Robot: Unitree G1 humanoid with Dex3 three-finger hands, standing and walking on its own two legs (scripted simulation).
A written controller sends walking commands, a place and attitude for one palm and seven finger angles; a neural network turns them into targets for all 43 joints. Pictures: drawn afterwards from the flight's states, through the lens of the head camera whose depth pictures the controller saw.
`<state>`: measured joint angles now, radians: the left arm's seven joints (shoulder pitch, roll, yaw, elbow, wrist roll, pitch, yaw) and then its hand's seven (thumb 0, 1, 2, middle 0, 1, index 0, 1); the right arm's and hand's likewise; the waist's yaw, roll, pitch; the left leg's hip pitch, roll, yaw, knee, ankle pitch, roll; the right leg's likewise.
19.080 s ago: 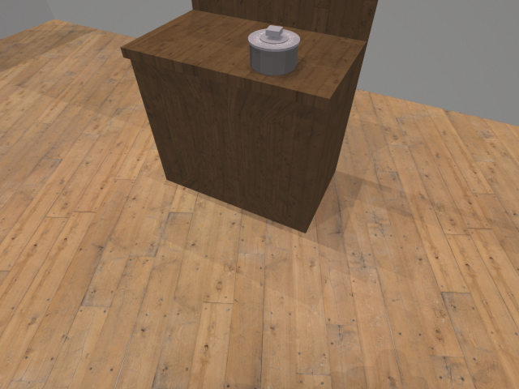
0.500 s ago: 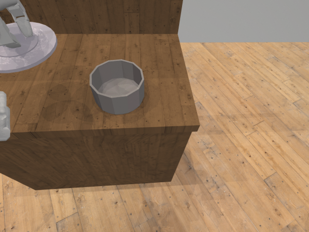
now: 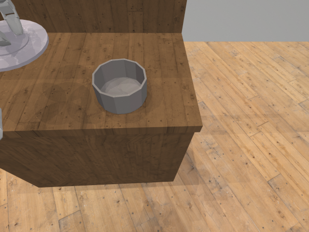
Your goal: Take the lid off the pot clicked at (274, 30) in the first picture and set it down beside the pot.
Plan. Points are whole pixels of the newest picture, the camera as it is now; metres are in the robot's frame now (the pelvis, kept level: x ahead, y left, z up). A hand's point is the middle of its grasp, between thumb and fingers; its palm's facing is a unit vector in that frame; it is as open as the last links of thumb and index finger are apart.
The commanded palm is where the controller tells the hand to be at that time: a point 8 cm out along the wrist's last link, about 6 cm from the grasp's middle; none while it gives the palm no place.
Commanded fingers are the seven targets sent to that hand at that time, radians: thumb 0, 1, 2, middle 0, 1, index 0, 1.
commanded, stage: lower the lid onto the table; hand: left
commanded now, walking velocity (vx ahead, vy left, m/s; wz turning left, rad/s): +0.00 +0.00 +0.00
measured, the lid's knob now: out of the picture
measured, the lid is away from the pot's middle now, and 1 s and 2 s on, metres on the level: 0.24 0.24 0.23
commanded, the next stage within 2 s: none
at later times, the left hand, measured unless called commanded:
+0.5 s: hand (2, 39) +0.50 +0.29 +0.22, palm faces -0.33 -0.17 -0.93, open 6.5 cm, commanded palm +0.53 +0.29 +0.29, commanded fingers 0.00 0.64 0.98 -0.71 -1.08 -0.89 -1.15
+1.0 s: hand (14, 54) +0.50 +0.29 +0.18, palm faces -0.40 -0.16 -0.90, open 6.5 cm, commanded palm +0.55 +0.29 +0.25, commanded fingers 0.00 0.64 0.98 -0.71 -1.08 -0.89 -1.15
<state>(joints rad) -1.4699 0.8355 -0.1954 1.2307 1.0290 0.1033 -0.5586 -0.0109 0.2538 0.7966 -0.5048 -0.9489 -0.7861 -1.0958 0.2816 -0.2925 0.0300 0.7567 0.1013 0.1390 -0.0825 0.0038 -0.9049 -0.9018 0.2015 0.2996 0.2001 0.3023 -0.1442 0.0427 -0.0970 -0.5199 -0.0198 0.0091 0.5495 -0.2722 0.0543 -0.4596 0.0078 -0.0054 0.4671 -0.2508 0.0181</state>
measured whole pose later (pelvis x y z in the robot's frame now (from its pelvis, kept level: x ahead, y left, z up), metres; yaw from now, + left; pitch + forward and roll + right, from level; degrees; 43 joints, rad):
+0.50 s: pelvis +0.00 +0.00 +0.00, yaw +0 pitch +14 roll -2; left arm -1.44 0.83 -0.16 1.27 1.03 0.12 -0.55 -0.01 0.26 0.80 -0.50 -0.95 -0.79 -1.10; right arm 0.31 -0.29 0.02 0.77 0.10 0.12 -0.08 0.00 -0.91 -0.90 0.20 0.30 0.20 0.30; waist -0.16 0.04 -0.10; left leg -0.53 -0.02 0.01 0.57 -0.28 0.06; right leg -0.47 0.01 0.00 0.48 -0.26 0.02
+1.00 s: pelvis +0.00 +0.01 -0.01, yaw -1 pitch +16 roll -3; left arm -1.42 0.83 -0.16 1.32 1.03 0.07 -0.52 -0.01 0.26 0.80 -0.50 -0.95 -0.79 -1.10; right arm 0.33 -0.29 0.02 0.78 0.10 0.11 -0.10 0.00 -0.90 -0.90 0.20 0.30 0.20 0.30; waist -0.18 0.03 -0.10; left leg -0.59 -0.01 0.02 0.62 -0.30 0.06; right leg -0.53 0.01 0.01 0.52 -0.27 0.03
